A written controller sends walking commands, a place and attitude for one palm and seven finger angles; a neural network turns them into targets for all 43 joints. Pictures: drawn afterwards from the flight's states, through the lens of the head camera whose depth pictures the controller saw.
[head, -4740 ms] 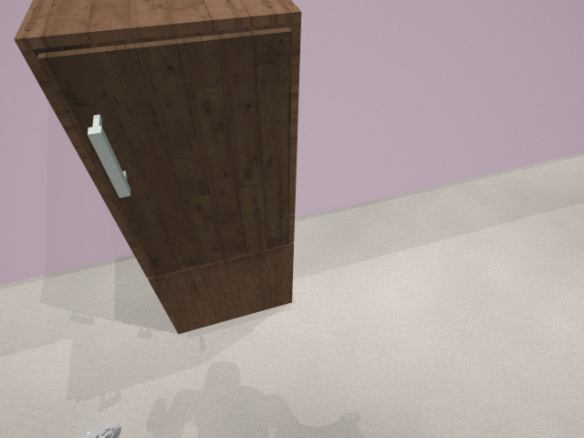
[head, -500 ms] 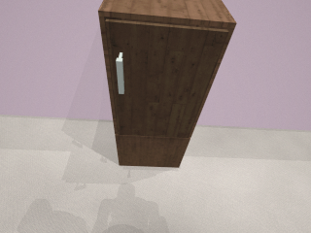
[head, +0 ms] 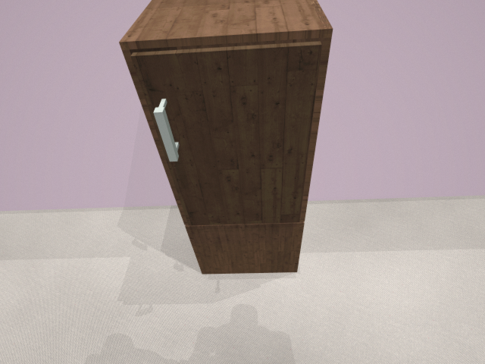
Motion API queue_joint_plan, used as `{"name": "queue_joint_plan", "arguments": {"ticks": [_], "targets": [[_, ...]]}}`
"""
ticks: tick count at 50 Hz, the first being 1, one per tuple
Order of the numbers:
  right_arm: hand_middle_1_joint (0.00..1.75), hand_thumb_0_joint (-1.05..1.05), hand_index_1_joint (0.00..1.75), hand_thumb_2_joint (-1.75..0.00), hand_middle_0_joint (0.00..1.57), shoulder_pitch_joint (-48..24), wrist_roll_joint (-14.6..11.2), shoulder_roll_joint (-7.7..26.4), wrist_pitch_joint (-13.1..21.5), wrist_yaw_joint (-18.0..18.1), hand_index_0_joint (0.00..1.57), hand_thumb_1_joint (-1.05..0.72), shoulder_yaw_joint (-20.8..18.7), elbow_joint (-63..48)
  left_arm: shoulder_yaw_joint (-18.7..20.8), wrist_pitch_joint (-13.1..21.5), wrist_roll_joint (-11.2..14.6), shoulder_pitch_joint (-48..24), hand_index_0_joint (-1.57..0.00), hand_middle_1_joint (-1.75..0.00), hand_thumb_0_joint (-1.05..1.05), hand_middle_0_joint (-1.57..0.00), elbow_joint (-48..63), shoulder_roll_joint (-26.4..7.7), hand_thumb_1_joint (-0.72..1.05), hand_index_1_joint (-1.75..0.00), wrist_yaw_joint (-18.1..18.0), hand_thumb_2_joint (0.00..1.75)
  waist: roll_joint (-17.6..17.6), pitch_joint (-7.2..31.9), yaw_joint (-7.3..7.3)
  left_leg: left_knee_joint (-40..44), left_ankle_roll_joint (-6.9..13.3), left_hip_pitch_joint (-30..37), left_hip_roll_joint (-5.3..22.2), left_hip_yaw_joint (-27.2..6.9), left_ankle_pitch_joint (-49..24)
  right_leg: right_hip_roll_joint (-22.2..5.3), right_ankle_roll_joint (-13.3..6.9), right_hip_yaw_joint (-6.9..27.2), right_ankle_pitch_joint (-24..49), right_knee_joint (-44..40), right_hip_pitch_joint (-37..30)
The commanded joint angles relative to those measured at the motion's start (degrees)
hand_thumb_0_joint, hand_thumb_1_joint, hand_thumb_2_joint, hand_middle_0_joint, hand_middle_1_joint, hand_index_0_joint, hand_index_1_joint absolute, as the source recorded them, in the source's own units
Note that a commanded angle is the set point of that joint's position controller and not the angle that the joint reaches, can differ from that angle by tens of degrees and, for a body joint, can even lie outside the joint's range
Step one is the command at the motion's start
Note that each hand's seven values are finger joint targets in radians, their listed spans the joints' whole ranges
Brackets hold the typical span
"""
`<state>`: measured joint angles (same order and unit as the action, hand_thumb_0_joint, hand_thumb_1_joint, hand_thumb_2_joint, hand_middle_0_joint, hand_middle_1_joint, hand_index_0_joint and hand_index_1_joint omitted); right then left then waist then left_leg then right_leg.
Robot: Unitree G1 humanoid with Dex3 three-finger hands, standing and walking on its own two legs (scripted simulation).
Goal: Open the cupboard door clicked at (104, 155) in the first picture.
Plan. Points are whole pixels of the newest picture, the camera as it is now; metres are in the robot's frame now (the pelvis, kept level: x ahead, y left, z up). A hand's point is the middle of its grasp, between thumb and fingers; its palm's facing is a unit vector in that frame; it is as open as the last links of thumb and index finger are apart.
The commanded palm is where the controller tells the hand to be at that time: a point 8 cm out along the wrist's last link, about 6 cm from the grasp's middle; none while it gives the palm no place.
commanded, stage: look again from close up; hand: left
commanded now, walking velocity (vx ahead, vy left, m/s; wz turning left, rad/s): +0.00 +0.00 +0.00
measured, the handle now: (168, 130) +0.60 +0.20 +0.07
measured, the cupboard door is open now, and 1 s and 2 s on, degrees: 0 0 0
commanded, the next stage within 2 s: shuffle to correct the standing spot in 0.10 s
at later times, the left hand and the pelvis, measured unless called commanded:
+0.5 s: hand out of the picture -0.02 +0.17 -0.18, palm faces +0.04 -0.99 -0.17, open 7.4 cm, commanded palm none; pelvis +0.02 +0.01 -0.01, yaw -1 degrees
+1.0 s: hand out of the picture +0.09 +0.15 -0.18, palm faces +0.07 -0.98 -0.21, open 7.3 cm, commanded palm none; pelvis +0.07 -0.03 +0.00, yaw +1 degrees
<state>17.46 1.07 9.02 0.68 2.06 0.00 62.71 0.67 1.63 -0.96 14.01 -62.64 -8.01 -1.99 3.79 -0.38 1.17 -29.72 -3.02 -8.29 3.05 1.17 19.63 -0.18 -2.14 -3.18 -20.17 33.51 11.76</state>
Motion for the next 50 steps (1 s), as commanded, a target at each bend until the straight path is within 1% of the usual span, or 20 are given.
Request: {"name": "queue_joint_plan", "arguments": {"ticks": [1,10,15,19,20,22,23,24,26,30,31,32,33,34,35,38,40,44,47,50], "targets": [[0.30,0.00,0.30,-0.90,0.20,4.5,0.0,2.7,0.3,-0.2,0.20,-0.90,-0.6,-0.8,1.2,0.6,0.3,3.2,-0.20,-0.30,0.00,-0.20,1.9,-7.7,0.90,-0.30,-0.4,0.90,-7.0,-4.0,0.00,3.6,3.0,-2.8,1.2,0.2,-10.5,-6.8,-1.4,7.4,20.3,-9.7,1.1],[0.30,0.00,0.30,-0.90,0.20,3.6,-0.2,3.3,0.4,-0.1,0.20,-0.90,-0.5,-0.2,1.4,0.6,0.3,4.3,-0.20,-0.30,0.00,-0.20,1.5,-8.2,0.90,-0.30,-0.1,0.90,-4.5,-1.8,-0.40,4.6,2.8,-1.6,1.7,0.3,-11.5,-6.7,-1.4,7.2,20.8,-10.7,-1.1],[0.30,0.00,0.30,-0.90,0.20,3.6,0.4,2.4,0.1,-0.7,0.20,-0.90,-0.7,-0.4,2.4,-0.3,-0.2,7.2,-0.20,-0.30,0.00,-0.20,0.9,-8.8,0.90,-0.30,0.5,0.90,-8.4,-6.8,-1.71,-1.7,3.4,-7.7,-0.7,3.1,3.4,-8.9,-4.3,13.0,-10.3,-17.3,2.1],[0.30,0.00,0.30,-0.90,0.20,5.9,0.5,1.8,0.6,-1.1,0.20,-0.90,-0.7,-0.1,2.9,-0.4,-0.3,6.8,-0.20,-0.30,0.00,-0.20,2.0,-8.0,0.90,-0.30,0.7,0.90,-6.0,-9.1,-0.22,0.3,4.4,-4.6,-0.2,2.7,2.3,-7.9,-5.0,11.3,-14.6,-15.0,8.3],[0.30,0.00,0.30,-0.90,0.20,8.2,0.6,2.2,1.0,-1.1,0.20,-0.90,-0.7,0.5,2.8,-0.3,-0.3,6.0,-0.20,-0.30,0.00,-0.20,2.3,-7.2,0.90,-0.30,0.9,0.90,-2.6,-8.6,0.53,3.4,5.0,-2.4,0.8,0.7,1.2,-5.5,-4.2,8.1,-12.3,-10.1,9.4],[0.30,0.00,0.30,-0.90,0.20,13.2,0.9,6.4,1.6,-0.6,0.20,-0.90,-1.8,2.0,2.3,0.0,-0.4,4.1,-0.20,-0.30,0.00,-0.20,3.7,-4.1,0.90,-0.30,1.4,0.90,10.9,-7.7,2.25,11.5,9.6,1.2,10.5,-12.4,0.4,0.9,-1.4,-1.9,-8.1,6.5,14.9],[0.30,0.00,0.30,-0.90,0.20,15.7,1.0,7.7,1.8,-0.1,0.20,-0.90,-2.3,2.5,2.0,0.3,-0.7,1.4,-0.20,-0.30,0.00,-0.20,5.0,-3.4,0.90,-0.30,1.5,0.90,14.5,-9.4,3.16,14.6,13.2,3.7,15.1,-19.5,-5.1,2.1,-1.0,-3.8,-11.1,13.6,21.0],[0.30,0.00,0.30,-0.90,0.20,16.5,1.1,7.5,2.0,0.1,0.20,-0.90,-2.3,2.5,2.1,0.5,-0.7,-0.8,-0.20,-0.30,0.00,-0.20,6.2,-3.5,0.90,-0.30,1.5,0.90,13.3,-10.1,3.69,14.3,15.6,6.0,17.1,-21.2,-13.9,0.6,-1.3,-1.8,-14.2,19.9,25.9],[0.30,0.00,0.30,-0.90,0.20,14.2,1.2,6.9,2.7,0.1,0.20,-0.90,-2.1,1.4,2.3,1.0,-0.1,-2.4,-0.20,-0.30,0.00,-0.20,6.9,-2.7,0.90,-0.30,2.1,0.90,7.6,-9.1,2.64,11.2,16.7,4.7,17.5,-17.7,-25.5,-2.5,-1.6,0.1,-13.0,22.9,25.5],[0.30,0.00,0.30,-0.90,0.20,6.0,1.0,7.4,2.5,0.2,0.20,-0.90,-2.2,-0.9,2.7,1.0,0.0,6.0,-0.20,-0.30,0.00,-0.20,4.4,-1.0,0.90,-0.30,3.1,0.90,3.5,-5.1,-3.66,5.8,10.2,-9.6,10.1,-5.8,-15.2,0.1,-0.8,-5.5,0.4,3.5,2.2],[0.30,0.00,0.30,-0.90,0.20,5.9,0.5,6.9,2.5,0.0,0.20,-0.90,-2.2,-1.0,3.1,1.3,-0.2,11.6,-0.20,-0.30,0.00,-0.20,2.5,-3.0,0.90,-0.30,2.8,0.90,-1.5,-2.1,-5.94,-1.6,8.3,-13.3,6.2,-2.2,-13.6,-0.2,-1.1,-3.4,4.2,-1.5,-6.9],[0.30,0.00,0.30,-0.90,0.20,5.6,-0.3,4.0,2.6,-0.3,0.20,-0.90,-1.7,-2.1,4.3,1.9,-0.5,18.7,-0.20,-0.30,0.00,-0.20,0.4,-8.2,0.90,-0.30,1.8,0.90,-14.7,1.7,-8.74,-15.9,5.6,-22.2,0.8,2.6,-3.1,-12.1,-4.2,13.1,5.8,-7.7,-16.3],[0.30,0.00,0.30,-0.90,0.20,3.0,-0.6,1.6,2.4,-0.3,0.20,-0.90,-1.4,-4.8,4.8,1.9,0.1,21.4,-0.20,-0.30,0.00,-0.20,0.4,-12.0,0.90,-0.30,0.9,0.90,-22.0,2.8,-8.86,-30.1,4.3,-27.0,-2.6,3.0,15.6,-24.0,-9.4,29.2,21.8,-15.6,-16.3],[0.30,0.00,0.30,-0.90,0.20,3.3,-0.3,2.2,1.7,0.0,0.20,-0.90,-1.7,-4.2,4.0,1.8,0.5,18.3,-0.20,-0.30,0.00,-0.20,0.8,-10.8,0.90,-0.30,0.6,0.90,-14.1,1.9,-6.69,-34.6,3.7,-24.6,-0.1,-2.1,15.3,-24.3,-12.2,26.9,29.5,-15.4,-11.5],[0.30,0.00,0.30,-0.90,0.20,4.1,-0.5,0.5,1.3,0.0,0.20,-0.90,-1.6,-2.9,3.2,1.7,0.3,12.0,-0.20,-0.30,0.00,-0.20,2.0,-8.5,0.90,-0.30,0.3,0.90,-8.3,-1.3,-3.88,-34.4,3.0,-22.5,0.9,-1.3,12.3,-22.3,-12.3,21.1,30.9,-15.2,-5.0],[0.30,0.00,0.30,-0.90,0.20,6.2,-0.2,-1.1,-0.3,-0.5,0.20,-0.90,-1.5,-0.4,2.2,1.5,-0.3,3.6,-0.20,-0.30,0.00,-0.20,4.2,-6.0,0.90,-0.30,-0.3,0.90,-11.8,-3.7,-0.26,-27.2,2.2,-15.7,1.8,0.3,7.6,-16.2,-9.3,8.8,42.0,-13.1,3.0],[0.30,0.00,0.30,-0.90,0.20,5.3,-0.5,-2.0,-0.7,-0.7,0.20,-0.90,-1.2,-0.7,2.3,1.0,-0.4,3.6,-0.20,-0.30,0.00,-0.20,4.7,-6.5,0.90,-0.30,-0.6,0.90,-10.8,-2.4,-0.61,-19.7,1.7,-13.0,0.4,2.3,5.0,-14.9,-8.7,6.0,44.7,-11.3,2.6],[0.30,0.00,0.30,-0.90,0.20,1.5,-0.6,-1.0,-1.1,-0.6,0.20,-0.90,-1.5,-2.8,3.1,-0.1,-0.3,5.4,-0.20,-0.30,0.00,-0.20,5.0,-8.8,0.90,-0.30,-0.7,0.90,-8.5,0.5,-2.25,-9.0,1.1,-10.7,-1.4,3.8,0.6,-15.3,-8.8,7.8,42.6,-8.9,-2.1],[0.30,0.00,0.30,-0.90,0.20,1.6,-0.3,1.0,-1.2,-0.3,0.20,-0.90,-2.0,-3.4,3.1,-0.8,0.1,4.2,-0.20,-0.30,0.00,-0.20,5.1,-9.0,0.90,-0.30,-0.6,0.90,-9.0,0.3,-0.84,1.2,1.6,-3.9,-1.0,3.6,-8.4,-14.4,-6.6,7.6,37.8,-5.8,0.3],[0.30,0.00,0.30,-0.90,0.20,0.5,0.2,6.2,-0.7,0.0,0.20,-0.90,-2.7,-5.1,2.6,-1.6,0.2,4.9,-0.20,-0.30,0.00,-0.20,6.6,-5.8,0.90,-0.30,-0.7,0.90,3.3,1.1,-1.67,4.0,8.0,1.4,10.4,-5.7,-37.7,-6.1,-0.2,1.4,15.0,-0.7,5.7]]}}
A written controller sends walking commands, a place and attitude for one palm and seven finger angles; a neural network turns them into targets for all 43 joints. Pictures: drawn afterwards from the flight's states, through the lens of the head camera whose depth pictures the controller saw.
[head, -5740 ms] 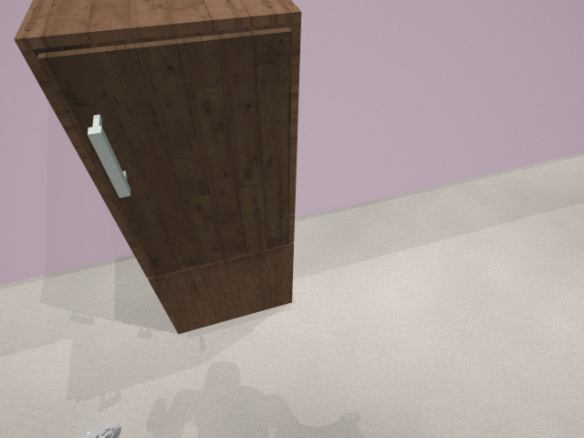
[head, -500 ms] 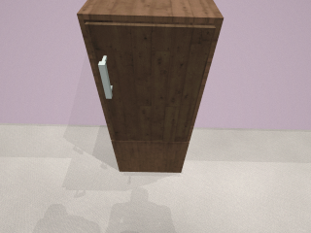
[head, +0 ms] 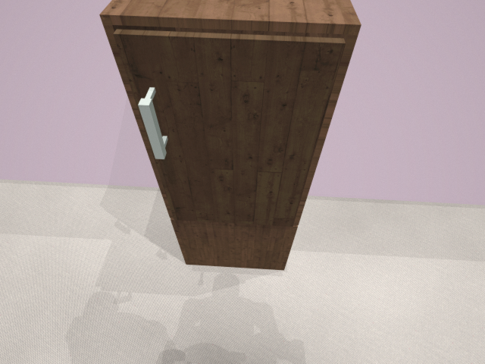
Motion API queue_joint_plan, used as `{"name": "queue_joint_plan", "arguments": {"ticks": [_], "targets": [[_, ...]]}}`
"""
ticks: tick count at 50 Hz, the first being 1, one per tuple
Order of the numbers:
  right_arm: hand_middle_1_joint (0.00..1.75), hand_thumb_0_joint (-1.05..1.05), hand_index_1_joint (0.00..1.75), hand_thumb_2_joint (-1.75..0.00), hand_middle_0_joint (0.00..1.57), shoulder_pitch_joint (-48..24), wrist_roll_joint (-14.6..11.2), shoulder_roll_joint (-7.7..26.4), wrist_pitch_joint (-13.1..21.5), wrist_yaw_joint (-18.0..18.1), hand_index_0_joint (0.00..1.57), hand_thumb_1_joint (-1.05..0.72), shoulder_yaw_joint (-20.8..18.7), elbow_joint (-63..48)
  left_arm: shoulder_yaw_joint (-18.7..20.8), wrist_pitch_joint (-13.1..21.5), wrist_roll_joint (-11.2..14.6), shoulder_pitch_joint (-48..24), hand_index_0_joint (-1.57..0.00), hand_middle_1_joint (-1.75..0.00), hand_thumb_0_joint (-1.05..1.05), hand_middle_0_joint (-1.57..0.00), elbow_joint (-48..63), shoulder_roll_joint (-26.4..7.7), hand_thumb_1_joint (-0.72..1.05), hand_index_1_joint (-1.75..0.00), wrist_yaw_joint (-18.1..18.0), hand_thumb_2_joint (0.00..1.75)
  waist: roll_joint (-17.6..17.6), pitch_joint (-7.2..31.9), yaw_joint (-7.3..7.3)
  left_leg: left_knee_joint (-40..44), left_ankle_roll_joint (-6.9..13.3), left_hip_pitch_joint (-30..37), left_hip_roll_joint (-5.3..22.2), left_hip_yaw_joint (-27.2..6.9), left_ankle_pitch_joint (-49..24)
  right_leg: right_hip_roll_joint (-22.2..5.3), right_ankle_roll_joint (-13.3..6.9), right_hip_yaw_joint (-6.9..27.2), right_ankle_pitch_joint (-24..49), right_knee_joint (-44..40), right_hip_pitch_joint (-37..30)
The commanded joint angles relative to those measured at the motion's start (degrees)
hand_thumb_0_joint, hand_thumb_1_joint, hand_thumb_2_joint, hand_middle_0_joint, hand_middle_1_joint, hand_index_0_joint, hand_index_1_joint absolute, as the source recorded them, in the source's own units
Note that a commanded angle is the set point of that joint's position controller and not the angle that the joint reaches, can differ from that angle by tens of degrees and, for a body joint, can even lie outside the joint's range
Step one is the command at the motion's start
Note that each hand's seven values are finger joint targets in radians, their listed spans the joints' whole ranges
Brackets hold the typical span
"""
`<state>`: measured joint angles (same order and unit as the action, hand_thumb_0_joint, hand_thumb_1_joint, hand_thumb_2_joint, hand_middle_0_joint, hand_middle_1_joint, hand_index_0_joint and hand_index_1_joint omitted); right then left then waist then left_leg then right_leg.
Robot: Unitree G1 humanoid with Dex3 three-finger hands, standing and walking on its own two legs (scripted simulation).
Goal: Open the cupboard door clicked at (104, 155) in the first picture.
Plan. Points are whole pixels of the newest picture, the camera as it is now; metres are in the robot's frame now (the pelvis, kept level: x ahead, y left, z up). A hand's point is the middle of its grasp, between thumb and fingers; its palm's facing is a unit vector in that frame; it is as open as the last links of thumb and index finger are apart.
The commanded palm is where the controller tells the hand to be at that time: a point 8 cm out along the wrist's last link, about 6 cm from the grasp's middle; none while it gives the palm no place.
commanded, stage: come to a stop and stand still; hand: left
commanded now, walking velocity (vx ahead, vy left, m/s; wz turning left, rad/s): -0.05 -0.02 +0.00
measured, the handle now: (156, 124) +0.53 +0.22 +0.07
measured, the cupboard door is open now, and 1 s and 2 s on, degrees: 0 0 0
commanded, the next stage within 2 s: look again from close up in 1.32 s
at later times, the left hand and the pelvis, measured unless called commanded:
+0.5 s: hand out of the picture +0.01 +0.21 -0.16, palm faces +0.01 -0.98 -0.22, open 7.4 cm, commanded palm none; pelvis -0.02 +0.03 +0.01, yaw -2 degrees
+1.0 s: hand out of the picture +0.00 +0.22 -0.17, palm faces -0.04 -0.99 -0.17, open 7.4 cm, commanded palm none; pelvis -0.01 +0.06 +0.01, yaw -3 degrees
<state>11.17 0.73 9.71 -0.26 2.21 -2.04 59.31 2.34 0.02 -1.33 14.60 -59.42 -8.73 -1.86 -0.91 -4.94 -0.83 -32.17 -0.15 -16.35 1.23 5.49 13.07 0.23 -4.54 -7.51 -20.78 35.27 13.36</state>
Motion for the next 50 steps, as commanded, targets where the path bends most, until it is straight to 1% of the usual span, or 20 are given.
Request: {"name": "queue_joint_plan", "arguments": {"ticks": [1,2,3,5,8,9,10,11,12,13,15,17,19,20,21,22,27,31,38,50], "targets": [[0.30,0.00,0.30,-0.90,0.20,5.1,0.6,6.0,0.0,-0.1,0.20,-0.90,-0.5,-2.4,0.6,-0.3,0.4,4.8,-0.20,-0.30,0.00,-0.20,3.1,-4.1,0.90,-0.30,-1.0,0.90,10.1,5.5,-0.21,8.9,7.6,5.2,13.8,-11.2,-29.6,-4.7,3.0,4.1,5.4,-0.6,1.1],[0.30,0.00,0.30,-0.90,0.20,2.1,0.4,5.8,0.2,0.0,0.20,-0.90,-0.3,-2.8,0.3,-0.6,0.4,4.9,-0.20,-0.30,0.00,-0.20,2.5,-3.8,0.90,-0.30,-0.9,0.90,12.9,4.5,-1.10,11.3,8.5,2.5,13.4,-12.0,-25.4,-4.2,3.3,4.3,0.4,-0.1,-0.3],[0.30,0.00,0.30,-0.90,0.20,0.5,0.4,5.3,0.3,0.0,0.20,-0.90,-0.1,-3.4,0.1,-0.6,0.2,5.5,-0.20,-0.30,0.00,-0.20,2.2,-3.8,0.90,-0.30,-0.7,0.90,12.2,3.3,-1.65,11.7,8.4,1.3,12.9,-11.4,-22.7,-4.5,3.2,5.1,0.0,-1.2,-0.9],[0.30,0.00,0.30,-0.90,0.20,-0.5,0.3,4.9,0.3,-0.1,0.20,-0.90,0.1,-4.2,-0.1,-0.2,0.1,6.6,-0.20,-0.30,0.00,-0.20,1.5,-4.3,0.90,-0.30,-0.5,0.90,7.6,3.8,-1.65,10.2,6.0,0.6,9.7,-9.2,-12.8,-5.7,2.8,7.7,6.8,-8.0,-2.1],[0.30,0.00,0.30,-0.90,0.20,1.7,0.1,3.1,-0.3,-0.5,0.20,-0.90,0.2,-3.6,-0.4,0.8,0.0,4.2,-0.20,-0.30,0.00,-0.20,1.6,-6.7,0.90,-0.30,-0.4,0.90,-2.9,4.7,0.93,6.2,1.4,4.7,4.6,-4.2,-2.7,-11.9,0.3,13.9,12.8,-15.0,0.9],[0.30,0.00,0.30,-0.90,0.20,-1.2,-0.2,6.9,0.7,-0.9,0.20,-0.90,-0.5,-6.3,-0.6,2.0,-0.4,9.8,-0.20,-0.30,0.00,-0.20,1.1,-5.9,0.90,-0.30,-2.6,0.90,-0.1,5.7,-0.92,-4.4,0.2,3.7,4.1,-3.2,-1.8,-13.3,3.9,19.5,42.6,-14.4,-1.4],[0.30,0.00,0.30,-0.90,0.20,1.9,-0.3,3.0,0.3,-1.7,0.20,-0.90,0.0,-7.4,-0.2,2.8,-0.3,6.1,-0.20,-0.30,0.00,-0.20,4.2,-10.0,0.90,-0.30,-2.4,0.90,-3.9,9.8,1.67,-7.4,0.7,-3.3,1.5,-3.6,7.9,-16.2,1.4,18.9,41.0,-12.6,-7.9],[0.30,0.00,0.30,-0.90,0.20,-0.1,-0.1,2.8,0.3,-1.9,0.20,-0.90,0.1,-7.6,-0.2,3.2,-0.3,7.1,-0.20,-0.30,0.00,-0.20,4.7,-9.0,0.90,-0.30,-2.1,0.90,-2.2,9.2,-0.25,-9.5,0.9,-5.0,1.0,-4.1,10.0,-16.6,-1.4,19.7,43.7,-12.0,-8.6],[0.30,0.00,0.30,-0.90,0.20,0.4,-0.3,2.5,0.5,-2.0,0.20,-0.90,0.2,-8.2,0.2,3.6,-0.5,7.4,-0.20,-0.30,0.00,-0.20,4.9,-9.1,0.90,-0.30,-2.2,0.90,-3.6,10.3,0.61,-9.8,1.0,-6.8,1.2,-4.7,10.4,-16.5,-4.4,18.0,49.3,-10.7,-11.8],[0.30,0.00,0.30,-0.90,0.20,0.0,-0.3,2.1,0.5,-2.0,0.20,-0.90,0.2,-8.3,0.1,3.7,-0.5,7.2,-0.20,-0.30,0.00,-0.20,5.4,-8.8,0.90,-0.30,-2.1,0.90,-1.1,10.2,0.18,-7.9,1.1,-5.6,1.1,-4.1,9.6,-15.7,-4.9,15.6,51.1,-9.3,-12.0],[0.30,0.00,0.30,-0.90,0.20,1.2,-0.5,1.8,0.3,-1.8,0.20,-0.90,0.4,-8.2,-0.6,3.2,-0.3,6.4,-0.20,-0.30,0.00,-0.20,5.7,-8.1,0.90,-0.30,-1.8,0.90,-7.3,7.8,0.93,-3.4,1.1,-1.2,-0.1,-3.3,6.7,-12.8,-3.7,12.9,42.1,-10.0,-6.8],[0.30,0.00,0.30,-0.90,0.20,3.8,-0.4,2.3,0.1,-1.6,0.20,-0.90,0.2,-7.1,-1.1,2.5,0.0,4.5,-0.20,-0.30,0.00,-0.20,6.1,-7.3,0.90,-0.30,-1.6,0.90,-9.6,3.5,2.36,1.8,1.1,4.5,0.3,-3.6,3.0,-10.7,-1.5,12.3,22.8,-13.0,2.0],[0.30,0.00,0.30,-0.90,0.20,5.1,0.0,3.3,0.6,-1.7,0.20,-0.90,0.5,-6.0,-1.2,1.9,0.3,3.4,-0.20,-0.30,0.00,-0.20,6.6,-6.5,0.90,-0.30,-1.3,0.90,-1.7,-0.8,2.23,5.8,2.0,5.6,2.6,-6.0,-0.6,-7.9,0.5,11.1,7.0,-13.7,8.0],[0.30,0.00,0.30,-0.90,0.20,5.2,0.3,3.9,0.6,-1.7,0.20,-0.90,0.5,-6.0,-1.1,1.7,0.3,3.6,-0.20,-0.30,0.00,-0.20,6.9,-6.5,0.90,-0.30,-1.3,0.90,-0.7,-1.8,1.82,7.2,2.5,3.6,4.0,-7.1,-0.3,-6.5,1.3,11.1,2.8,-14.4,7.8],[0.30,0.00,0.30,-0.90,0.20,4.3,0.4,3.9,0.7,-1.7,0.20,-0.90,0.7,-5.6,-1.1,1.2,0.3,3.3,-0.20,-0.30,0.00,-0.20,6.5,-6.8,0.90,-0.30,-1.1,0.90,3.5,-3.0,1.37,9.8,2.7,0.6,4.2,-8.6,3.4,-5.9,1.6,10.1,-1.8,-14.3,6.7],[0.30,0.00,0.30,-0.90,0.20,3.8,0.5,4.2,0.7,-1.7,0.20,-0.90,0.9,-5.7,-1.1,0.8,0.3,3.7,-0.20,-0.30,0.00,-0.20,6.2,-6.9,0.90,-0.30,-1.0,0.90,4.8,-4.7,0.91,12.2,3.1,-2.3,4.3,-9.9,7.6,-4.9,1.8,9.8,-3.6,-14.0,5.7],[0.30,0.00,0.30,-0.90,0.20,4.6,0.7,5.7,1.1,-1.4,0.20,-0.90,1.3,-5.3,-1.3,0.6,0.3,5.4,-0.20,-0.30,0.00,-0.20,5.2,-7.1,0.90,-0.30,-0.3,0.90,2.3,-1.7,-0.01,15.0,3.3,-4.6,4.1,-10.5,12.4,-5.0,1.9,9.8,-3.6,-14.3,0.7],[0.30,0.00,0.30,-0.90,0.20,5.4,0.7,6.2,1.3,-1.4,0.20,-0.90,1.5,-4.2,-1.3,0.6,0.4,5.2,-0.20,-0.30,0.00,-0.20,4.8,-7.4,0.90,-0.30,0.0,0.90,3.4,0.7,-0.16,16.1,3.5,-5.1,4.6,-11.3,14.1,-5.2,1.9,9.0,-2.6,-13.6,-1.5],[0.30,0.00,0.30,-0.90,0.20,7.9,0.2,5.8,2.1,-1.2,0.20,-0.90,1.9,-1.2,-1.9,1.0,0.5,4.8,-0.20,-0.30,0.00,-0.20,2.8,-6.9,0.90,-0.30,0.0,0.90,2.4,2.7,-0.04,15.4,3.6,-2.4,5.3,-11.2,5.8,-5.8,1.9,8.4,4.9,-12.7,-3.9],[0.30,0.00,0.30,-0.90,0.20,9.0,-0.2,4.4,2.5,-0.6,0.20,-0.90,2.2,2.5,-2.5,1.2,0.7,5.8,-0.20,-0.30,0.00,-0.20,-1.3,-5.2,0.90,-0.30,-0.4,0.90,1.5,1.8,0.57,13.1,3.4,2.7,5.3,-8.9,-5.1,-6.3,2.6,8.5,10.8,-12.7,-2.7]]}}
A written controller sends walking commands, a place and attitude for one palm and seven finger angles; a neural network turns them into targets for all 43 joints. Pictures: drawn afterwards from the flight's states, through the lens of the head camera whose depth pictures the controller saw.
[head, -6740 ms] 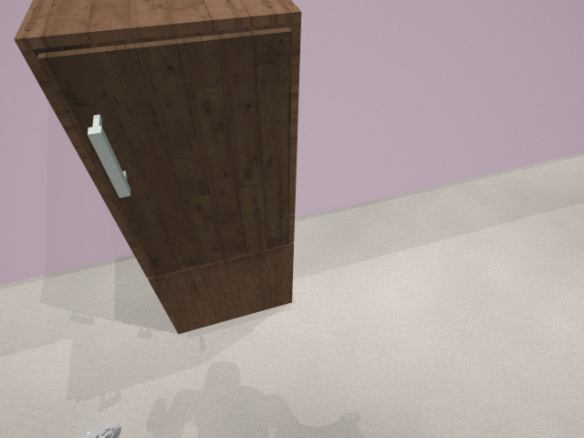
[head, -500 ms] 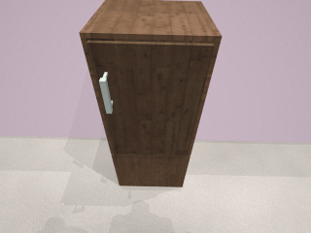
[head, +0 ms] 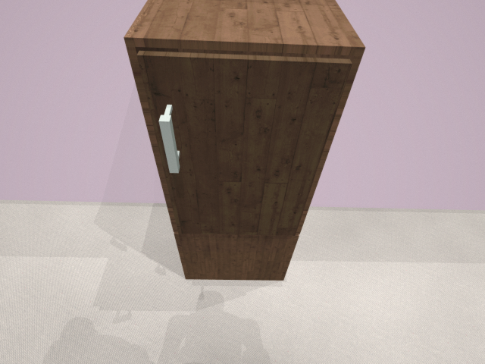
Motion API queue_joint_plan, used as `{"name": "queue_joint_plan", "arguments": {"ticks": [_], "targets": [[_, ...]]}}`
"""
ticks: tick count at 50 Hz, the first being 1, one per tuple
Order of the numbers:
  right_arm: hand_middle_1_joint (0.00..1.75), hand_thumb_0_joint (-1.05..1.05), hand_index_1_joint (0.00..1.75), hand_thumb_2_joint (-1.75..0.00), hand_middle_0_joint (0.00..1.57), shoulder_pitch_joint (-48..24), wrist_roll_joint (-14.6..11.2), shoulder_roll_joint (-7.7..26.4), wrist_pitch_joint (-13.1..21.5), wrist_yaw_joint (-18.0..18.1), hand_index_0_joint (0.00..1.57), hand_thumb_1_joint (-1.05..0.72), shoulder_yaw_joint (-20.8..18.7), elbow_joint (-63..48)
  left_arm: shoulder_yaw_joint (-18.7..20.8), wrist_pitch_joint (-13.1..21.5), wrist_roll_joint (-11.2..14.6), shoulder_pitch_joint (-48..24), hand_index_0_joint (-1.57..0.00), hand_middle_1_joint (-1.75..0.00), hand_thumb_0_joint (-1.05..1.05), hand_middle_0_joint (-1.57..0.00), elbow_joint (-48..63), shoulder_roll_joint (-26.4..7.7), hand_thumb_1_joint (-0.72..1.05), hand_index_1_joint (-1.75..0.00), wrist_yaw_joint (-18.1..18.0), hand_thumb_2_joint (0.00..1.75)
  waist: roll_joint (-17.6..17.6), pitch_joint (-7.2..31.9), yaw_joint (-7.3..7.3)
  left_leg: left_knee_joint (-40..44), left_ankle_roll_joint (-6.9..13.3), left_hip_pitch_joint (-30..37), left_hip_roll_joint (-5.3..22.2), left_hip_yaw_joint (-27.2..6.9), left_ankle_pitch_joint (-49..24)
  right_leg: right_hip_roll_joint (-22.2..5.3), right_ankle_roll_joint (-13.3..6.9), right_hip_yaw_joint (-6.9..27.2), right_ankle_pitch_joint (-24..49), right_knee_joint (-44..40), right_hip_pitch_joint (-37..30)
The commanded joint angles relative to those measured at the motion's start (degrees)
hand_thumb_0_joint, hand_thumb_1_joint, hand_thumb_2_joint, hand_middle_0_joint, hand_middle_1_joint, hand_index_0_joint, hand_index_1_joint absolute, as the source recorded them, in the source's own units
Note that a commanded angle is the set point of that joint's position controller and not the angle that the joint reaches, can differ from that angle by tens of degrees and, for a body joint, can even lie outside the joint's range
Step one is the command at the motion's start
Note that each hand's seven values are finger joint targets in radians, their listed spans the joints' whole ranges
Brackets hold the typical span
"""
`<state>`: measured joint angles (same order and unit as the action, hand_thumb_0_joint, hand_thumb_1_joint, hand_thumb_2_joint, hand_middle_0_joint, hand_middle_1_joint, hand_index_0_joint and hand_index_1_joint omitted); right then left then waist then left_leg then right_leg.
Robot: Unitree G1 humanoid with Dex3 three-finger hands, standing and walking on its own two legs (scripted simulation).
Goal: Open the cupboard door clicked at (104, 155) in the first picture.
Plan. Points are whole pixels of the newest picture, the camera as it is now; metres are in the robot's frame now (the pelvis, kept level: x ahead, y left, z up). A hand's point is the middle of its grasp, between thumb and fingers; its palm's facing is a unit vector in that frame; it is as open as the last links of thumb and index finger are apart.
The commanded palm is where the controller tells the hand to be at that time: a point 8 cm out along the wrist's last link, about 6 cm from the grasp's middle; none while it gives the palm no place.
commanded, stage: come to a stop and stand still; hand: left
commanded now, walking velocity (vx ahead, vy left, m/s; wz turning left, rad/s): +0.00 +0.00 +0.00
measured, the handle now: (171, 140) +0.53 +0.19 +0.06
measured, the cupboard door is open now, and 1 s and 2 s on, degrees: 0 0 0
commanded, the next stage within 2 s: look again from close up in 0.32 s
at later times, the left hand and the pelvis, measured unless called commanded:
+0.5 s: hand out of the picture +0.02 +0.17 -0.18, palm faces +0.00 -0.99 -0.17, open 7.4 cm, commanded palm none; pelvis +0.02 +0.01 +0.00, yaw -1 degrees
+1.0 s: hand out of the picture +0.01 +0.16 -0.18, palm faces +0.01 -0.99 -0.16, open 7.4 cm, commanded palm +0.11 +0.21 -0.07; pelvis +0.02 +0.00 +0.00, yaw -1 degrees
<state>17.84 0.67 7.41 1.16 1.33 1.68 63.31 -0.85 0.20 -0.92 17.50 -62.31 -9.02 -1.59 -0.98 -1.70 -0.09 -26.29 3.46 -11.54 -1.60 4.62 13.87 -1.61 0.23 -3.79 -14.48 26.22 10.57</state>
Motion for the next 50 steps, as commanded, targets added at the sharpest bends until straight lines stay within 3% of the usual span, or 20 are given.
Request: {"name": "queue_joint_plan", "arguments": {"ticks": [1,7,17,24,37,47,49,50], "targets": [[0.30,0.00,0.30,-0.90,0.20,2.1,-0.1,6.6,1.1,0.3,0.20,-0.90,-1.6,-1.3,0.6,1.0,0.2,3.1,-0.20,-0.30,0.00,-0.20,1.2,-4.8,0.90,-0.30,-0.7,0.90,1.9,-1.3,-0.27,7.2,-0.2,-1.5,8.0,-7.9,-6.5,-4.5,-2.1,4.9,4.9,-3.7,0.2],[0.30,0.00,0.30,-0.90,0.20,1.4,-0.2,6.5,1.1,0.5,0.20,-0.90,-1.6,-0.4,0.7,1.0,0.1,3.1,-0.20,-0.30,0.00,-0.20,0.3,-4.3,0.90,-0.30,-0.8,0.90,0.5,-1.9,-0.18,7.1,-0.1,0.0,8.2,-7.4,-9.3,-4.7,-1.8,4.9,6.1,-3.8,0.5],[0.30,0.00,0.30,-0.90,0.20,0.3,-0.1,7.0,1.3,0.7,0.20,-0.90,-1.7,-0.2,0.9,0.8,0.1,2.6,-0.20,-0.30,0.00,-0.20,0.0,-4.7,0.90,-0.30,-0.8,0.90,2.3,-1.1,-0.31,7.0,-0.2,1.3,8.2,-7.3,-12.0,-4.7,-1.7,4.8,7.1,-3.6,-0.6],[0.30,0.00,0.30,-0.90,0.20,0.2,-0.1,7.1,1.3,0.8,0.20,-0.90,-1.7,0.1,0.9,0.9,0.1,2.4,-0.20,-0.30,0.00,-0.20,-0.1,-5.0,0.90,-0.30,-0.8,0.90,1.2,-0.8,-0.38,6.6,-0.1,2.0,8.2,-7.1,-14.1,-5.0,-1.7,4.9,9.2,-3.6,-1.4],[0.30,0.00,0.30,-0.90,0.20,0.5,-0.1,6.7,1.1,0.7,0.20,-0.90,-1.6,0.7,0.8,0.6,0.2,2.3,-0.20,-0.30,0.00,-0.20,-0.3,-4.6,0.90,-0.30,-0.7,0.90,1.2,-2.9,-0.42,8.6,-0.3,0.6,8.2,-7.5,-8.0,-4.8,-1.7,5.1,5.1,-4.6,-0.3],[0.30,0.00,0.30,-0.90,0.20,0.9,-0.2,6.2,1.2,0.8,0.20,-0.90,-1.8,1.0,0.9,0.9,0.2,2.9,-0.20,-0.30,0.00,-0.20,-0.6,-4.4,0.90,-0.30,-0.8,0.90,0.8,-1.8,-0.39,7.7,-0.3,1.4,8.0,-7.1,-9.5,-5.0,-2.0,5.4,6.8,-4.9,-0.8],[0.30,0.00,0.30,-0.90,0.20,1.1,-0.2,6.1,1.2,0.8,0.20,-0.90,-1.7,1.1,0.9,1.0,0.1,3.0,-0.20,-0.30,0.00,-0.20,-0.6,-4.5,0.90,-0.30,-0.8,0.90,0.9,-1.6,-0.39,7.5,-0.4,1.5,8.0,-6.9,-10.4,-5.0,-2.0,5.4,7.7,-4.8,-1.0],[0.30,0.00,0.30,-0.90,0.20,-2.5,-0.8,8.4,1.3,0.2,0.20,-0.90,-1.6,-2.9,0.5,1.9,-0.6,5.6,-0.20,-0.30,0.00,-0.20,-2.1,-5.2,0.90,-0.30,-2.9,0.90,2.2,-3.7,-1.05,-2.3,-2.2,-1.8,8.8,-6.4,-20.9,-6.7,-1.5,6.7,19.4,-4.2,1.9]]}}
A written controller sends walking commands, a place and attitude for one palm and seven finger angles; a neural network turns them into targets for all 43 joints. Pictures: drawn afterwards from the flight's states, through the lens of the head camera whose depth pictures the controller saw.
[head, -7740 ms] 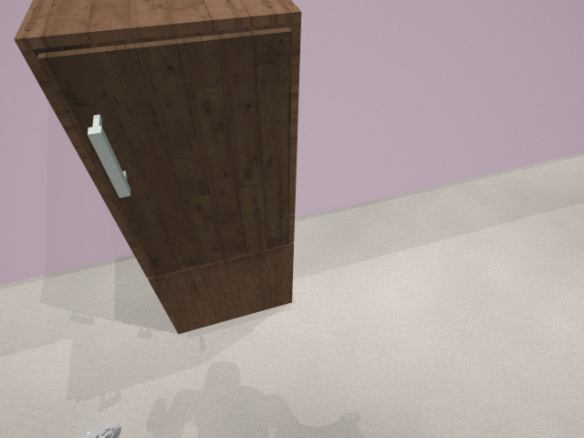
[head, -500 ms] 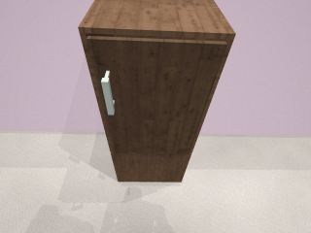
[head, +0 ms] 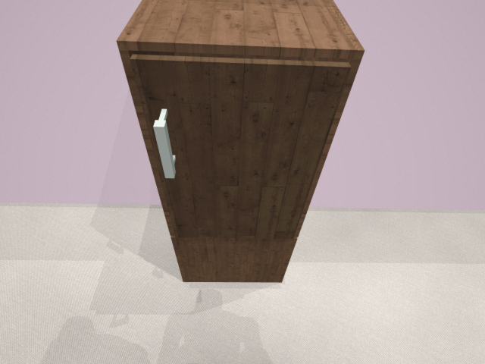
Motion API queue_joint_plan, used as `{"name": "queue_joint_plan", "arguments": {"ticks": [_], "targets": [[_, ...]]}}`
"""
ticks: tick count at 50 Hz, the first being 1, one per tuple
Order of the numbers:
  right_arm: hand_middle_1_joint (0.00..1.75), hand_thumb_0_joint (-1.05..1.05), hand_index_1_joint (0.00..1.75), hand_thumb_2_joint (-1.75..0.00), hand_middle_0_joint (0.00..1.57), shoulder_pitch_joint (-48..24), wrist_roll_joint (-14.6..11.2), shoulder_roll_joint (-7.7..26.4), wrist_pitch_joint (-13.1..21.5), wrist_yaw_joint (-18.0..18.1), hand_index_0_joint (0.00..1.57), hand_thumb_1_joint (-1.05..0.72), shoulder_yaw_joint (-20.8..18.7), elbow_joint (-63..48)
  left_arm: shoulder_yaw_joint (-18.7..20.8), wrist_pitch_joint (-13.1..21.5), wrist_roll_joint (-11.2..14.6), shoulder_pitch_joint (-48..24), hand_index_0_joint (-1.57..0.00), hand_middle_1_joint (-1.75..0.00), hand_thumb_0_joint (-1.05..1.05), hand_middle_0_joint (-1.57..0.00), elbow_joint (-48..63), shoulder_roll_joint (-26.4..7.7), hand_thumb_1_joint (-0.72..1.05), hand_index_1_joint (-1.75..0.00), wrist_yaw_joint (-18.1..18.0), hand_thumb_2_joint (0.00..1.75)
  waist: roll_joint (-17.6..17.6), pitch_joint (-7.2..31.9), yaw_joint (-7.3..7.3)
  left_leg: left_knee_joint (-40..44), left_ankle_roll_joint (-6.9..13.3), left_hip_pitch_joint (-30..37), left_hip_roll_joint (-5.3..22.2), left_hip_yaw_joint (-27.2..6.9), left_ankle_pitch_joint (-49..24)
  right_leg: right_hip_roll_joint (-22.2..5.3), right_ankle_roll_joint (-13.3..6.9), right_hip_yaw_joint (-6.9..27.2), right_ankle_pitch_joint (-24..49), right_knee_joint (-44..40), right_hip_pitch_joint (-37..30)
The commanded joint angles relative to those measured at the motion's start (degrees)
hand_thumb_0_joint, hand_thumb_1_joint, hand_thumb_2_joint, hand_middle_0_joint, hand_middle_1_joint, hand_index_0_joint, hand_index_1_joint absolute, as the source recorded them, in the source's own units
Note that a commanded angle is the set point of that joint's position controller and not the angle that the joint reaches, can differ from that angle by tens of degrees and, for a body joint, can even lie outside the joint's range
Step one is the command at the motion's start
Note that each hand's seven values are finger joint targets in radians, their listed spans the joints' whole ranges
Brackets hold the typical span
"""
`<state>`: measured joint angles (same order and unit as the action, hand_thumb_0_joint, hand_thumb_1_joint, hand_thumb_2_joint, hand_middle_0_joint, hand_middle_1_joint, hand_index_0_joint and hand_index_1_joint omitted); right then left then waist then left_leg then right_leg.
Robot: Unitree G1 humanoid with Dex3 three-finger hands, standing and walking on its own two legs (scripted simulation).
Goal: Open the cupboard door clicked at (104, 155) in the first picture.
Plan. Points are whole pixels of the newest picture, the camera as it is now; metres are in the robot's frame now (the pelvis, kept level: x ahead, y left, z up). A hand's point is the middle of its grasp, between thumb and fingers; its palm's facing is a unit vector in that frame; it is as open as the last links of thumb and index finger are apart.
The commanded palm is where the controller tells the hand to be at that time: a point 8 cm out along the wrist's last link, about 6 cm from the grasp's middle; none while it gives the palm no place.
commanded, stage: raise the hand with hooked fingers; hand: left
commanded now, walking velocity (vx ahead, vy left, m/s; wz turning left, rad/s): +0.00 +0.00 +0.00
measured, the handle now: (167, 144) +0.51 +0.20 +0.06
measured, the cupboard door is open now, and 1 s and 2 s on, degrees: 0 0 0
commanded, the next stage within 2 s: none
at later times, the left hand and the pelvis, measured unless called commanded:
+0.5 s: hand out of the picture +0.13 +0.17 -0.06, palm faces +0.21 -0.98 -0.05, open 9.0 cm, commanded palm +0.14 +0.23 -0.02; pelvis -0.03 -0.05 -0.07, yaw +2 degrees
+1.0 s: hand (110, 295) +0.21 +0.22 +0.02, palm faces +0.12 -0.99 -0.08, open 12.1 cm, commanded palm +0.18 +0.27 +0.03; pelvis -0.03 -0.03 -0.05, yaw +1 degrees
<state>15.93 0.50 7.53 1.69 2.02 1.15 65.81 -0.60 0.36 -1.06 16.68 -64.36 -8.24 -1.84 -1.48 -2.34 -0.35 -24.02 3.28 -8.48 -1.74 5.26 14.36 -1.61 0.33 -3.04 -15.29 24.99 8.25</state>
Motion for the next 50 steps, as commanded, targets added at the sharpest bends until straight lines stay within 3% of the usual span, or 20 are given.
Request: {"name": "queue_joint_plan", "arguments": {"ticks": [1,2,3,4,5,9,11,12,13,14,18,22,25,29,31,34,38,42,46,50], "targets": [[0.30,0.00,0.30,-0.90,0.20,1.3,-2.9,18.0,8.6,1.6,0.20,-0.90,-3.1,-26.4,7.1,13.1,11.1,-34.1,-0.20,-0.32,0.00,-0.20,90.9,-18.9,0.88,-0.32,-2.8,0.89,14.3,25.8,5.89,0.0,-3.7,13.1,3.3,-8.1,-25.0,-0.2,-2.1,0.8,18.2,2.1,1.7],[0.30,0.00,0.30,-0.90,0.20,-3.5,-2.7,12.0,14.0,2.9,0.20,-0.90,-0.6,-23.1,5.7,9.3,6.4,-12.3,-0.20,-0.33,0.00,-0.20,77.3,-14.7,0.85,-0.33,-5.3,0.88,19.7,25.2,0.68,2.0,-4.7,15.0,6.3,-7.0,-31.9,0.8,-3.1,0.5,5.1,6.9,4.4],[0.30,0.00,0.30,-0.90,0.20,-2.1,-2.8,11.5,15.5,3.0,0.20,-0.90,-2.1,-19.6,4.0,6.2,7.2,-9.7,-0.21,-0.34,0.00,-0.21,70.3,-10.8,0.83,-0.34,-8.0,0.87,16.2,18.8,2.12,2.9,-6.0,8.1,6.1,-7.2,-25.3,1.0,-2.0,-0.7,-1.5,9.1,8.0],[0.30,0.00,0.30,-0.90,0.20,-0.6,-3.6,9.2,15.1,2.4,0.20,-0.90,-2.5,-19.1,-2.6,0.9,7.9,6.3,-0.21,-0.36,0.00,-0.21,57.6,2.1,0.81,-0.36,-7.8,0.86,8.6,9.3,2.75,4.1,-4.9,1.8,6.5,-8.9,-16.5,0.9,-1.6,-1.8,-4.1,8.6,12.2],[0.30,0.00,0.30,-0.90,0.20,-1.9,-4.4,11.4,15.6,2.1,0.20,-0.90,-2.5,-24.4,-5.0,2.2,10.4,-0.3,-0.21,-0.37,0.00,-0.21,68.9,3.0,0.78,-0.37,-6.2,0.85,6.1,3.4,2.61,2.7,-3.6,-3.5,5.7,-9.4,-8.3,0.5,-1.5,-2.4,-2.1,6.9,11.6],[0.30,0.00,0.30,-0.90,0.20,-3.1,-1.7,14.6,17.2,1.7,0.20,-0.90,-4.1,-29.6,1.6,12.6,9.0,2.5,-0.22,-0.43,0.00,-0.22,61.8,-1.2,0.69,-0.43,-2.2,0.81,-10.8,0.8,3.63,-8.2,-2.8,-14.3,2.5,-8.9,0.2,1.7,-1.5,-3.6,-4.1,7.0,20.3],[0.30,0.00,0.30,-0.90,0.20,-5.9,-1.1,14.2,17.1,0.6,0.20,-0.90,-4.9,-32.3,3.9,20.2,11.5,12.6,-0.22,-0.47,0.00,-0.22,52.3,1.2,0.64,-0.47,3.5,0.79,-18.9,0.0,0.16,-14.2,-3.2,-23.0,2.0,-7.6,3.4,2.0,-1.4,-3.5,-9.4,11.7,27.1],[0.30,0.00,0.30,-0.90,0.20,-6.7,-0.8,14.1,17.0,-0.1,0.20,-0.90,-5.5,-33.6,7.0,24.4,13.2,17.5,-0.22,-0.48,0.00,-0.22,51.9,-0.2,0.62,-0.48,7.0,0.78,-19.1,2.5,-1.89,-16.8,-3.5,-25.7,1.4,-6.4,2.9,1.9,-1.6,-2.7,-8.5,13.9,26.8],[0.30,0.00,0.30,-0.90,0.20,-6.9,-1.2,14.3,16.4,-1.3,0.20,-0.90,-6.1,-35.1,11.1,27.5,14.5,22.0,-0.22,-0.50,0.00,-0.22,50.0,-3.2,0.60,-0.50,11.2,0.77,-12.6,4.6,-4.42,-18.4,-4.2,-26.6,0.6,-5.4,0.9,1.7,-2.6,-1.6,-5.2,16.5,24.9],[0.30,0.00,0.30,-0.90,0.20,-8.5,-1.0,14.8,15.9,-2.1,0.20,-0.90,-6.1,-37.7,12.4,30.4,16.3,20.4,-0.22,-0.51,0.00,-0.22,51.6,-4.7,0.57,-0.51,15.6,0.76,-8.4,6.8,-4.14,-21.0,-4.5,-27.5,-0.4,-4.5,0.3,1.0,-3.0,-0.9,-2.1,18.5,23.7],[0.30,0.00,0.30,-0.90,0.20,-10.6,-1.6,14.4,12.5,-1.7,0.20,-0.90,-6.1,-44.7,20.6,28.5,16.1,12.9,-0.23,-0.57,0.00,-0.23,61.9,-15.1,0.48,-0.57,17.9,0.72,4.1,15.9,-6.14,-25.0,-3.3,-31.9,-1.4,-1.6,1.0,0.2,-2.7,4.3,-1.1,21.7,20.3],[0.30,0.00,0.30,-0.90,0.20,-7.0,-1.6,11.7,11.8,-0.4,0.20,-0.90,-5.6,-46.1,20.9,31.2,17.0,-0.2,-0.24,-0.63,0.00,-0.24,81.3,-15.1,0.39,-0.63,12.3,0.68,10.6,22.5,-2.03,-28.5,-1.9,-28.2,0.5,-3.5,0.0,0.2,-1.8,8.3,-2.2,20.5,21.4],[0.30,0.00,0.30,-0.90,0.20,-4.6,-1.4,11.4,12.8,0.9,0.20,-0.90,-4.8,-42.6,16.2,36.5,16.6,-5.0,-0.24,-0.68,0.00,-0.24,86.0,-12.7,0.32,-0.68,11.7,0.65,9.2,20.6,2.83,-31.4,-1.5,-28.1,1.8,-5.2,-0.6,0.9,-1.5,8.2,-0.6,21.0,26.3],[0.30,0.00,0.30,-0.90,0.20,-4.5,-2.3,14.1,15.1,2.3,0.20,-0.90,-3.3,-39.1,10.9,36.1,18.5,-8.8,-0.25,-0.74,0.00,-0.25,76.3,-12.8,0.22,-0.74,20.2,0.61,3.3,14.6,6.79,-33.5,-1.1,-32.1,2.6,-6.7,3.8,0.9,-0.3,8.6,-4.7,19.2,29.4],[0.30,0.00,0.30,-0.90,0.20,-4.5,-3.2,15.0,15.1,3.3,0.20,-0.90,-3.2,-39.0,13.5,30.7,19.3,-7.2,-0.25,-0.76,0.00,-0.25,68.0,-16.0,0.18,-0.76,24.5,0.59,-0.6,13.5,5.98,-32.8,-1.1,-35.4,2.3,-6.4,6.2,0.1,0.6,11.0,-9.1,15.7,27.3],[0.30,0.00,0.30,-0.90,0.20,-5.9,-4.1,15.3,14.2,4.2,0.20,-0.90,-2.6,-40.7,20.6,19.6,21.7,-5.3,-0.26,-0.81,0.00,-0.26,61.6,-20.8,0.11,-0.81,27.7,0.56,-0.7,17.1,1.35,-29.5,-1.1,-34.5,1.4,-6.0,4.7,-1.9,1.4,12.7,-8.6,12.8,18.9],[0.30,0.00,0.30,-0.90,0.20,-7.3,-3.2,13.2,13.4,3.8,0.20,-0.90,-2.3,-42.6,30.6,14.2,25.5,-2.1,-0.26,-0.87,0.00,-0.26,64.3,-23.2,0.01,-0.87,23.1,0.52,-3.0,23.7,-3.86,-25.9,-2.1,-30.8,1.3,-6.9,-2.1,-2.8,2.3,11.1,5.5,14.4,9.0],[0.30,0.00,0.30,-0.90,0.20,-5.3,-2.8,12.2,14.4,2.4,0.20,-0.90,-3.0,-41.1,28.2,20.6,23.5,-2.0,-0.27,-0.93,0.00,-0.27,69.6,-18.5,-0.08,-0.93,17.5,0.48,1.4,19.8,-2.75,-21.8,-2.3,-25.7,1.7,-5.8,-5.6,-0.8,1.4,6.4,10.9,15.7,13.4],[0.30,0.00,0.30,-0.90,0.20,-3.1,-2.6,14.3,15.4,1.9,0.20,-0.90,-3.5,-39.7,21.2,23.9,20.1,-5.7,-0.28,-0.99,0.00,-0.28,67.7,-16.3,-0.17,-0.99,18.9,0.44,3.7,16.1,0.90,-20.6,-1.5,-22.4,1.8,-5.5,-4.7,1.2,0.2,2.9,6.7,16.1,19.8],[0.30,0.00,0.30,-0.90,0.20,-2.5,-3.4,16.1,15.8,3.3,0.20,-0.90,-3.7,-39.6,23.2,22.1,21.3,-11.1,-0.28,-1.05,0.00,-0.28,65.2,-20.9,-0.27,-1.05,22.9,0.40,1.4,16.3,1.19,-18.9,-1.3,-21.4,1.7,-5.9,-0.5,1.4,-0.3,3.2,-1.7,13.1,19.6]]}}
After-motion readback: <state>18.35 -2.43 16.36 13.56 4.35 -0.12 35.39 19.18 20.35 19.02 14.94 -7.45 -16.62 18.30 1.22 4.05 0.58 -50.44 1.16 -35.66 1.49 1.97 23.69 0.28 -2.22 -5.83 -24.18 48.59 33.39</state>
